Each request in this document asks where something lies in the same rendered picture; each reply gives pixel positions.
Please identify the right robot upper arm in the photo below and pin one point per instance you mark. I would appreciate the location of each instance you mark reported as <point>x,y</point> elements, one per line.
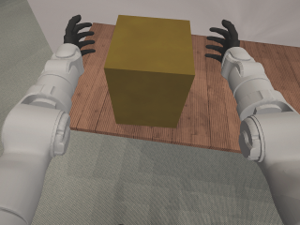
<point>272,140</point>

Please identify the carton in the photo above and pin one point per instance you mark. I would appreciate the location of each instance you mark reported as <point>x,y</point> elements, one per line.
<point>149,70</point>

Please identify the right robot hand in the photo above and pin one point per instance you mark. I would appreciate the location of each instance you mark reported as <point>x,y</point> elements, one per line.
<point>231,40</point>

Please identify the right robot forearm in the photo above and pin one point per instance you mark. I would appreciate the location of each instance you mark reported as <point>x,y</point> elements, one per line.
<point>252,90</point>

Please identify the left robot upper arm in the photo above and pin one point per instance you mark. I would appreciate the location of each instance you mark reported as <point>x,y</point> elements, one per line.
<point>33,136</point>

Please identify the left robot forearm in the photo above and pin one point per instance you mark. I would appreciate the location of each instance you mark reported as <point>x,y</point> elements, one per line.
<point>56,84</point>

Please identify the table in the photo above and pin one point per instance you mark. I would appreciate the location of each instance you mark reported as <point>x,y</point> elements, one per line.
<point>209,118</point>

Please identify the left robot hand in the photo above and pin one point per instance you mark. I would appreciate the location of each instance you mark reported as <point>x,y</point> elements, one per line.
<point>72,36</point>

